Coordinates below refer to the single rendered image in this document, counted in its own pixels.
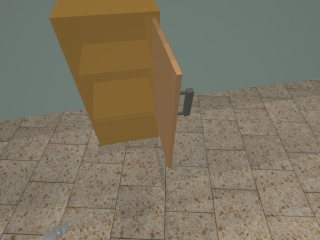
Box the handle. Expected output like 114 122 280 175
177 88 194 117

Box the cupboard door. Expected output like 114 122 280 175
152 18 183 169

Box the robot left hand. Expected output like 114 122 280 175
40 224 69 240

